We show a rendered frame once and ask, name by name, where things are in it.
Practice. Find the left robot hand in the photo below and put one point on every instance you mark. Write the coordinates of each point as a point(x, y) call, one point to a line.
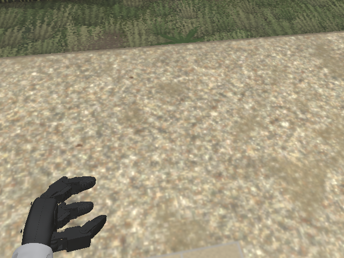
point(46, 216)

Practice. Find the left robot forearm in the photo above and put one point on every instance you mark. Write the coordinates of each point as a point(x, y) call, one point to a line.
point(33, 250)

